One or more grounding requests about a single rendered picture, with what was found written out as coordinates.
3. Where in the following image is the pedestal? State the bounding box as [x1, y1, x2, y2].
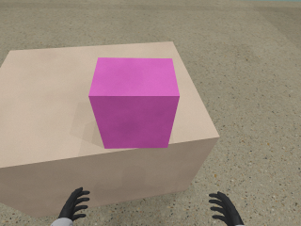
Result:
[0, 41, 220, 218]

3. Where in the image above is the left robot hand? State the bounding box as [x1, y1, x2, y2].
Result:
[58, 187, 90, 222]

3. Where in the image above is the right robot hand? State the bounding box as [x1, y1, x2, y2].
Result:
[209, 191, 244, 226]

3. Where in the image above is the carton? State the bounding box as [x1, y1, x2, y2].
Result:
[88, 57, 180, 149]

